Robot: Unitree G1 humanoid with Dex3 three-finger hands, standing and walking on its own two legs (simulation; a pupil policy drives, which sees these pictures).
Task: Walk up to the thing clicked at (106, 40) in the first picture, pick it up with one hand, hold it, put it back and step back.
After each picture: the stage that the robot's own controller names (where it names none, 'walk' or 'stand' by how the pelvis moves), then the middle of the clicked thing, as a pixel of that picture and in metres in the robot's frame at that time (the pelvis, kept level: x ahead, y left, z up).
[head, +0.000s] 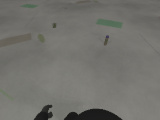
stand; (106, 40) +1.74 -0.27 -0.66
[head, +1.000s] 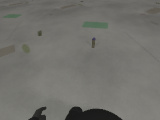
walk; (93, 43) +1.62 +0.11 -0.64
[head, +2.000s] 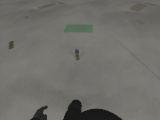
walk; (77, 55) +1.09 +0.36 -0.65
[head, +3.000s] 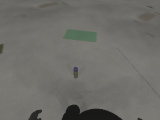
walk; (75, 73) +0.69 +0.23 -0.63
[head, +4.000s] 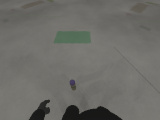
walk; (73, 85) +0.45 +0.22 -0.63
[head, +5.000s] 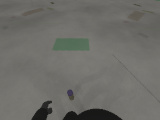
stand; (70, 95) +0.36 +0.24 -0.64
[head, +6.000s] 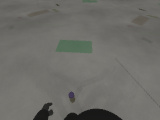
stand; (72, 97) +0.35 +0.21 -0.66
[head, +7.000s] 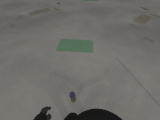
stand; (72, 97) +0.34 +0.20 -0.66
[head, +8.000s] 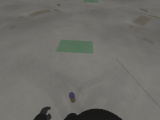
stand; (72, 98) +0.35 +0.21 -0.66
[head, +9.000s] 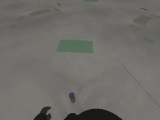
stand; (72, 98) +0.34 +0.21 -0.66
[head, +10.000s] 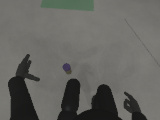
go down; (67, 69) +0.39 +0.22 -0.40
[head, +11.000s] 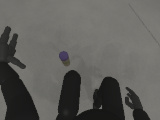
go down; (65, 60) +0.42 +0.25 -0.28
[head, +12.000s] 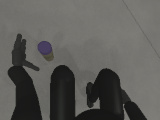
close in; (47, 53) +0.40 +0.28 -0.17
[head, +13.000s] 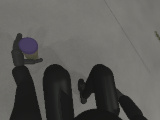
close; (31, 52) +0.39 +0.30 -0.15
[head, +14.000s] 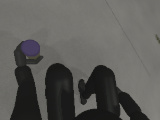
lift; (33, 53) +0.38 +0.30 -0.15
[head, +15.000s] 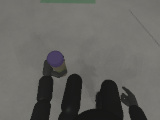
lift; (59, 66) +0.32 +0.22 -0.01
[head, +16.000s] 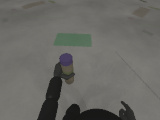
hold; (68, 70) +0.33 +0.17 +0.04
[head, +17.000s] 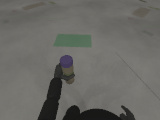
hold; (68, 71) +0.33 +0.17 +0.03
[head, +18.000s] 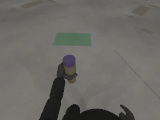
crouch; (70, 71) +0.33 +0.15 +0.03
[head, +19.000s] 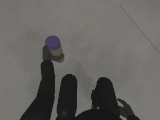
crouch; (57, 52) +0.44 +0.23 -0.06
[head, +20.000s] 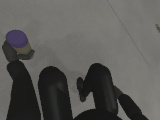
lower; (23, 48) +0.42 +0.31 -0.16
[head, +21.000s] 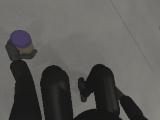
lower; (26, 47) +0.41 +0.32 -0.16
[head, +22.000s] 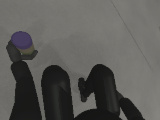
lower; (27, 48) +0.41 +0.32 -0.16
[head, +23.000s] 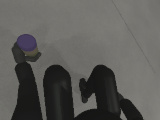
lower; (31, 50) +0.39 +0.31 -0.16
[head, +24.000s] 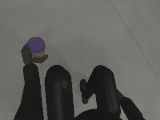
draw back; (38, 52) +0.40 +0.28 -0.15
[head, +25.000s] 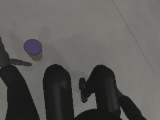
rise; (35, 52) +0.39 +0.28 -0.16
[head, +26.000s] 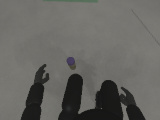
walk; (71, 64) +0.42 +0.22 -0.35
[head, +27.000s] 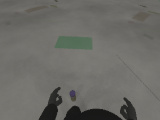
stand; (73, 96) +0.35 +0.18 -0.59
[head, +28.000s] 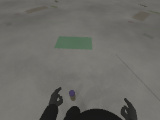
stand; (72, 95) +0.35 +0.20 -0.60
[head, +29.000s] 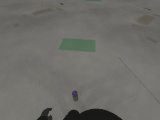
stand; (75, 96) +0.36 +0.18 -0.65
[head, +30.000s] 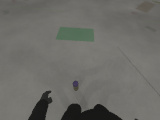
walk; (75, 86) +0.41 +0.15 -0.63
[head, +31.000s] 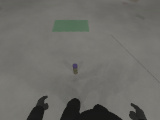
walk; (75, 69) +0.62 +0.22 -0.63
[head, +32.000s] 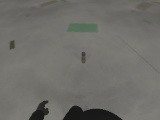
stand; (83, 58) +0.99 +0.21 -0.63
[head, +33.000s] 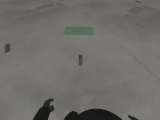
stand; (80, 60) +0.99 +0.22 -0.65
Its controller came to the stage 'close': yes
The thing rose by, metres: 0.68
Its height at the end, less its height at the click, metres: +0.00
